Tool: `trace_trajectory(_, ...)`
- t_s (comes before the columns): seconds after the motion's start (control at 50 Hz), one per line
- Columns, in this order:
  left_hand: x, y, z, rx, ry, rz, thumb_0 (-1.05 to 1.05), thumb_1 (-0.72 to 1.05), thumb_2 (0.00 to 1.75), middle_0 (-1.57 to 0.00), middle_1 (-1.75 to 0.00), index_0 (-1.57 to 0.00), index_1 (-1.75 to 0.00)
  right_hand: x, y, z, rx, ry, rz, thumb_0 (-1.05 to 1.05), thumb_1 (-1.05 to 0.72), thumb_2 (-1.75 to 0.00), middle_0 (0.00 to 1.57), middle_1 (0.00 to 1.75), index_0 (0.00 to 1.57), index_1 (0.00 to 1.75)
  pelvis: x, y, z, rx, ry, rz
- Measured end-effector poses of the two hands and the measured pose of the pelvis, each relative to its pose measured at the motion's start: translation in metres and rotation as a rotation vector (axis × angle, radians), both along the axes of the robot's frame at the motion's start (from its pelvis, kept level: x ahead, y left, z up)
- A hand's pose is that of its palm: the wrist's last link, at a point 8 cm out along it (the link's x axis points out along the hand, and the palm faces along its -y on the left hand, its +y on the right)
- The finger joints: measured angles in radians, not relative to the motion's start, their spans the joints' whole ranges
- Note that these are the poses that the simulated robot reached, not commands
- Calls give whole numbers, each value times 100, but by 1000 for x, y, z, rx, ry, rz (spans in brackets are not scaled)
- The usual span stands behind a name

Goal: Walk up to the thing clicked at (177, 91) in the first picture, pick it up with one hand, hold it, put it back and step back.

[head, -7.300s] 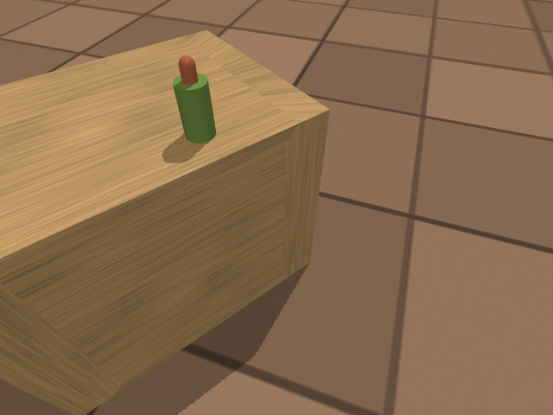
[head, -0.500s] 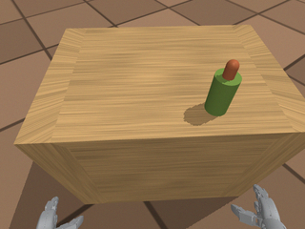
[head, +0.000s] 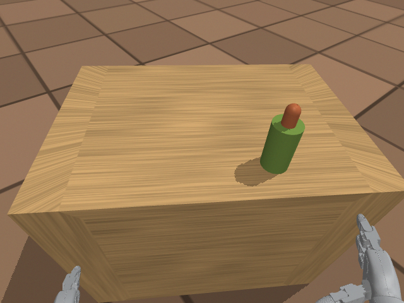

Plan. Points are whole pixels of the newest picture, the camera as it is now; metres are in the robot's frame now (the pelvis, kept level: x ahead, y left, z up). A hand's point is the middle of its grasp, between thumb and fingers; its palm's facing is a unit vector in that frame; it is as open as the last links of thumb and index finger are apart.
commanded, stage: rise first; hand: right
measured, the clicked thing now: (283, 137) +0.48 -0.21 +0.07
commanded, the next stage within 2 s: go down in 1.08 s
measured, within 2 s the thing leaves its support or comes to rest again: neither
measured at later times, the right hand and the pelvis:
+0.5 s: hand (369, 269) +0.16 -0.25 +0.08, palm faces +0.31 +0.87 -0.39, open 17.5 cm; pelvis -0.02 +0.00 +0.00, yaw -1 degrees
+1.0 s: hand (380, 260) +0.16 -0.25 +0.12, palm faces +0.33 +0.85 -0.41, open 17.4 cm; pelvis -0.03 +0.00 +0.00, yaw -1 degrees
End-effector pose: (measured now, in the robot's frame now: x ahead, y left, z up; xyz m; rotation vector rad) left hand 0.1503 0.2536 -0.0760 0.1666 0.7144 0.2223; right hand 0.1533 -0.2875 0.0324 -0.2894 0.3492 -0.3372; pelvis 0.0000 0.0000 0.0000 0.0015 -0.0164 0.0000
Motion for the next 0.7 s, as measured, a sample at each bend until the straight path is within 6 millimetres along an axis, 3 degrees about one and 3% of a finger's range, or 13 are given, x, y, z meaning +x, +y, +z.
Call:
trace_trajectory(0.12, -16, 6, -14, -11, 69, 36, 0, -51, 3, -7, -5, -7, -6, -8, -4, 18, -46, -34, 6, -1, 54, -4, 5, 6, 5, 5, -5, -1, -1, -1, -13, 1)
trace_trajectory(0.32, -8, 8, 5, 19, -36, 1, -1, -54, 4, -6, -5, -6, -6, -13, 3, 52, -100, -193, 51, -2, 55, -4, 5, 6, 5, 5, -12, 3, 0, -4, -33, -5)
trace_trajectory(0.5, -23, 10, -6, -2, 5, 12, -1, -55, 4, -6, -5, -6, -6, -29, -1, 72, -147, -250, 53, -2, 56, -3, 5, 6, 5, 5, -20, 3, -1, -3, -39, -9)
trace_trajectory(0.7, -25, 9, -3, -3, -36, 19, -1, -56, 5, -6, -5, -6, -6, -28, 0, 89, -190, -318, 75, -2, 53, -4, 5, 6, 6, 5, -27, 2, -1, -7, -49, -9)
